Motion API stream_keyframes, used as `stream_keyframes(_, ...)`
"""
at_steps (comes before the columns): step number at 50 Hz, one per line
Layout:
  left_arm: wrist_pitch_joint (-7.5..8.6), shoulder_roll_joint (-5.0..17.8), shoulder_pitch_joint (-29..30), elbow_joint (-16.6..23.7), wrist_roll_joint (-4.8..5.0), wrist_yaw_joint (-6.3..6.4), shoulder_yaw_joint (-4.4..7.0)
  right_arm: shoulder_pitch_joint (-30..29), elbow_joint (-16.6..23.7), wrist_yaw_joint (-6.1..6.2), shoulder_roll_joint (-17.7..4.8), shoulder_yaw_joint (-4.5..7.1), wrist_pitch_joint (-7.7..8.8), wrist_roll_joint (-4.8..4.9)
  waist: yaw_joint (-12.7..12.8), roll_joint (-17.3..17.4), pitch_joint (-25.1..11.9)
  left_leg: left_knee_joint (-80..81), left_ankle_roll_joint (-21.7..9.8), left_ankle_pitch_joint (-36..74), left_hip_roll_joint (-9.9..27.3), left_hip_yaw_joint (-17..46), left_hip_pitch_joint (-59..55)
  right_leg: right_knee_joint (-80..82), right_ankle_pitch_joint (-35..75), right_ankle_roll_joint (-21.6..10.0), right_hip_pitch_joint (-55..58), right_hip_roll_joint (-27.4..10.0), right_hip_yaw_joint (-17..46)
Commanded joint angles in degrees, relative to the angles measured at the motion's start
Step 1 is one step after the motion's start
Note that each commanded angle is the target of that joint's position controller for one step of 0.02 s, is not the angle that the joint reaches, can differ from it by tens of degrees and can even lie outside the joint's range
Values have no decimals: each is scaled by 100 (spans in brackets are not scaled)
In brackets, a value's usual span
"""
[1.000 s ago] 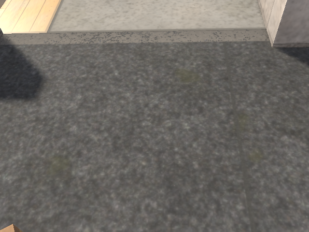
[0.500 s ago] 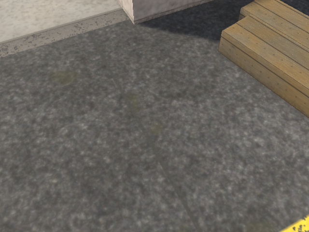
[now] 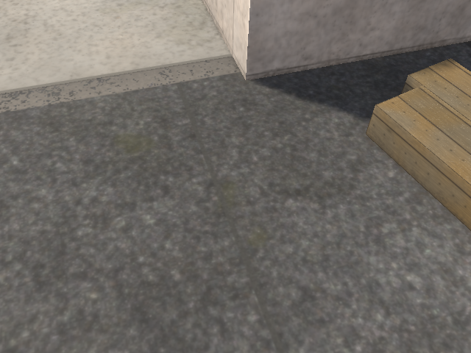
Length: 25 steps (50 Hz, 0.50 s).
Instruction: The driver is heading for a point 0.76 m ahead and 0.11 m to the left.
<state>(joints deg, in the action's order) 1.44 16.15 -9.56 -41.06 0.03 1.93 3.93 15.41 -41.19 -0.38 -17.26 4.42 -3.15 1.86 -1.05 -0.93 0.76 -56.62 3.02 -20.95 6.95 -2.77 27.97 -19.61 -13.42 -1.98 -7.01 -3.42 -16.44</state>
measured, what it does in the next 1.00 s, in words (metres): walks ahead: left foot, then right foot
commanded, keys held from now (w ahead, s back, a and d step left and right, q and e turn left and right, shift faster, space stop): w+q+shift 0.30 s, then w+e+shift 0.26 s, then e+shift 0.44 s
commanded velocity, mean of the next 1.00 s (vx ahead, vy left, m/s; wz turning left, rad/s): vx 0.63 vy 0.00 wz -0.02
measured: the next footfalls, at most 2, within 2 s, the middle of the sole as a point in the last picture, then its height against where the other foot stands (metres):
left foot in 0.28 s outside the picture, level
right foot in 0.72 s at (133, 313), level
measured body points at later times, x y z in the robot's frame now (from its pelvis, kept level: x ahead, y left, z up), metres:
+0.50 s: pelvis +0.22 +0.20 -0.02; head +0.23 +0.23 +0.43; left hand +0.32 +0.49 -0.12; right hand +0.32 -0.05 -0.12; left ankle +0.13 +0.21 -0.75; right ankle +0.33 +0.04 -0.64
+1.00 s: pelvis +0.52 +0.34 -0.01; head +0.57 +0.34 +0.43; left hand +0.62 +0.63 -0.13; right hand +0.76 +0.11 -0.06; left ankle +0.66 +0.54 -0.69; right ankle +0.58 +0.29 -0.75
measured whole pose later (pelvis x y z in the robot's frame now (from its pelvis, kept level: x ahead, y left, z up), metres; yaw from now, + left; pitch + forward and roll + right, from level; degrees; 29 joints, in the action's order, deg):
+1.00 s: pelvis +0.52 +0.34 -0.01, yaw -5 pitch +2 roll -1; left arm 0.1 17.8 -15.3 -40.4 1.7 0.9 5.1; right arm 0.3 -29.9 2.2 -14.1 0.1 4.1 -1.2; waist 3.7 0.2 4.6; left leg -49.3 6.6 -15.9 0.8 15.7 36.7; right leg -25.6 -5.0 -6.0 -20.5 13.2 11.3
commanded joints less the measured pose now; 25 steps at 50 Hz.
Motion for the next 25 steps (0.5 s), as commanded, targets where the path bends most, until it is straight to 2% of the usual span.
stream_keyframes(1, 209, 996, -32, 226, 25, -37, 358, -613, 641, -77, -425, 104, 184, 47, 235, -350, 212, 234, -234, 90, 347, 231, 1393, 1672, -2249, -834, 992, -2038, 1656)
stream_keyframes(5, 260, 1126, -52, 151, 50, -162, 434, -776, 796, -144, -269, 23, 199, 97, 196, -288, 339, 505, -367, 152, 443, 102, 1373, 1628, -1862, -750, 1087, -1983, 1023)
stream_keyframes(9, 231, 1276, -38, 63, 117, -284, 466, -917, 991, -202, -325, -34, 147, 100, 139, -314, 485, 594, -582, -83, 484, -154, 1287, 1472, -1813, -609, 1217, -1962, 470)
stream_keyframes(11, 181, 1332, 74, 33, 141, -346, 463, -753, 996, -217, -428, -23, 113, 123, -25, -302, 477, 689, -740, -259, 367, -429, 823, 1177, -1567, -517, 1129, -1875, 108)
stream_keyframes(12, 155, 1339, 239, 43, 152, -372, 450, -359, 879, -205, -521, 26, 100, 140, -294, -269, 346, 874, -846, -246, 125, -720, 76, 679, -847, -427, 852, -1705, -220)
stream_keyframes(13, 122, 1334, 473, 62, 190, -394, 431, 446, 623, -166, -720, 159, 113, 149, -818, -159, -31, 1240, -998, 20, -339, -1176, -1176, -523, 872, -293, 461, -1435, -614)
stream_keyframes(14, 94, 1141, 589, 148, 146, -394, 359, 1824, 113, -96, -1284, 461, 153, 163, -1440, 464, -487, 1445, -1255, 0, -1040, -1325, -2922, -2821, 2566, -121, -425, -1059, -748)
stream_keyframes(15, 132, 328, 637, 343, -79, -353, 91, 2339, -171, -79, -1799, 575, 192, 216, -1284, 2091, 198, 2024, -1573, 50, -379, 562, -3693, -5592, -1714, 250, -2862, -599, -223)
stream_keyframes(16, 402, 242, 665, 911, 18, -285, 6, 1483, 326, -189, -2001, 421, 456, 93, -508, 2839, -511, 3886, -2367, -1845, 529, 4459, -3919, -6919, -2482, 368, -4486, 460, 1344)
stream_keyframes(17, 590, 1007, 1045, 983, 317, -268, 113, 1195, 584, -301, -1377, 260, 664, 22, -682, 1344, -598, 4698, -2296, -1998, 1238, 4752, -4074, -6851, -1612, 244, -4917, 164, 1898)
stream_keyframes(18, 685, 940, 997, 924, 444, -289, 68, 1326, 465, -286, -1234, 237, 750, -18, -583, 925, -380, 4681, -2310, -1854, 1508, 4527, -3960, -6634, -1075, 82, -5159, -9, 1813)
stream_keyframes(19, 700, 798, 779, 672, 347, -263, 14, 1238, 388, -268, -1066, 177, 798, -73, -429, 512, -244, 4406, -2092, -1605, 1373, 3969, -3506, -6389, -688, -21, -4912, -335, 1936)
stream_keyframes(20, 650, 697, 497, 479, 246, -271, -1, 753, 426, -227, -750, 60, 812, -157, -139, 339, -17, 4175, -1828, -1248, 1076, 3197, -2961, -6038, -85, -70, -4577, -583, 1990)
stream_keyframes(21, 568, 683, 170, 307, 287, -343, 1, 495, 503, -165, -629, -12, 835, -254, 39, 622, 41, 4132, -1591, -534, 958, 2640, -2472, -5925, 390, -99, -4221, -709, 2027)
stream_keyframes(23, 372, 635, -3, 95, 333, -446, 14, 587, 428, -52, -527, -44, 919, -275, 56, 381, 160, 4318, -1156, 1058, 681, 1574, -2293, -5511, 849, -50, -4008, -679, 2107)
stream_keyframes(24, 296, 549, 179, 83, 348, -458, -5, 683, 402, 1, -499, -44, 960, -315, -37, 201, 319, 4452, -993, 1618, 502, 996, -2206, -5238, 1051, -19, -4014, -493, 2225)
stream_keyframes(25, 270, 455, 454, 176, 356, -471, -37, 839, 341, 52, -494, -33, 1008, -328, -140, 200, 494, 4610, -767, 2197, 352, 499, -2148, -4743, 1375, -8, -4019, -263, 2261)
